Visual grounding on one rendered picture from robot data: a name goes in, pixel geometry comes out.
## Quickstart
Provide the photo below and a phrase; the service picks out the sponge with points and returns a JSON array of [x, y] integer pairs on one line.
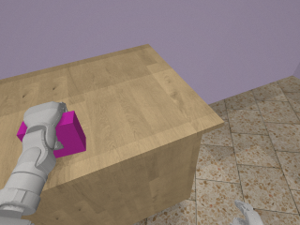
[[68, 132]]

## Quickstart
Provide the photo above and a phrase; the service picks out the table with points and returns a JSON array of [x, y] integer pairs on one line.
[[143, 127]]

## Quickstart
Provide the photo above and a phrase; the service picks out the right robot hand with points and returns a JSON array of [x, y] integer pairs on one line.
[[251, 217]]

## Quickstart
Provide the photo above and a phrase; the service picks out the left robot forearm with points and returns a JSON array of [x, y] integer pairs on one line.
[[21, 194]]

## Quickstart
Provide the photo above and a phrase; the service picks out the left robot hand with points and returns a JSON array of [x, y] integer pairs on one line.
[[49, 113]]

